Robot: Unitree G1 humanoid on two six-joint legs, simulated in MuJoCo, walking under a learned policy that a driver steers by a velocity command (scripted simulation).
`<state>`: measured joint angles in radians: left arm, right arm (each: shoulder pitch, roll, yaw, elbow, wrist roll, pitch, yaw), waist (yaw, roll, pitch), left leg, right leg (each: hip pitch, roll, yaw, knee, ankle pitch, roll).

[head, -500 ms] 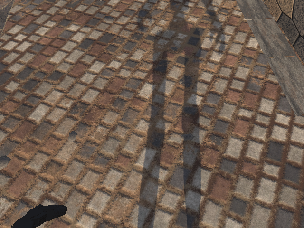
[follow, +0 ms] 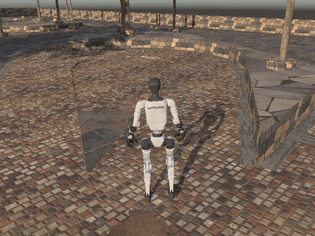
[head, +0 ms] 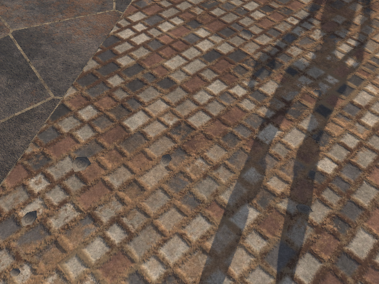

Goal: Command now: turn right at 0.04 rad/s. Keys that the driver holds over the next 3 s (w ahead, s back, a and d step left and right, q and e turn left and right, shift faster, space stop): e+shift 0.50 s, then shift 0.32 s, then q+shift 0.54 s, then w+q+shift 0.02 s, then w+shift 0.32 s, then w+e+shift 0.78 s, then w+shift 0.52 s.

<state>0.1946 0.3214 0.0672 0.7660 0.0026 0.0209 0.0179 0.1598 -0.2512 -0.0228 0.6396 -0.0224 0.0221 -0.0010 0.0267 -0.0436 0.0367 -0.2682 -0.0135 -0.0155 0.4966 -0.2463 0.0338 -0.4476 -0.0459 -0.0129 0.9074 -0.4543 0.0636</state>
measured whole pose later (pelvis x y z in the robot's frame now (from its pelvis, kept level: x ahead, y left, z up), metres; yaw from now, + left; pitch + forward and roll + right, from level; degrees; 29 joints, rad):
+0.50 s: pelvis -0.01 -0.05 +0.00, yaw -22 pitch +2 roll +2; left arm 0.23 0.33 0.08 0.64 -0.02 0.02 0.00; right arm 0.07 -0.33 -0.10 0.70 -0.01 0.02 -0.03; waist 0.01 0.04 0.07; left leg -0.53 0.00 -0.03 1.13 -0.46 -0.06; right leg -0.28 0.04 0.03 0.51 -0.27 -0.07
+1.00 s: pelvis +0.04 -0.05 -0.01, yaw -28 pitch +1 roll +0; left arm 0.13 0.26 0.02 0.67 0.03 0.01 0.03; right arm 0.18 -0.29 -0.06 0.73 0.02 0.00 0.00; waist -0.02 -0.02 0.04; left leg -0.28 -0.02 -0.07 0.53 -0.26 -0.02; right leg -0.23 0.09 0.11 0.60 -0.36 -0.02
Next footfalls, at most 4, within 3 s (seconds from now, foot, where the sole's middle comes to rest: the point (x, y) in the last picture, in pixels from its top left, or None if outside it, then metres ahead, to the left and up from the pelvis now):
0.36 right None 0.00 -0.13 -0.78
0.90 left None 0.15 0.05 -0.78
1.22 right None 0.03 -0.18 -0.78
1.84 left None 0.32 0.13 -0.78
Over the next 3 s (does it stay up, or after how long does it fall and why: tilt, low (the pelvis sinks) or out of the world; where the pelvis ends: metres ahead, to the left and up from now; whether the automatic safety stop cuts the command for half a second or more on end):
stays up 1.08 -0.24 0.00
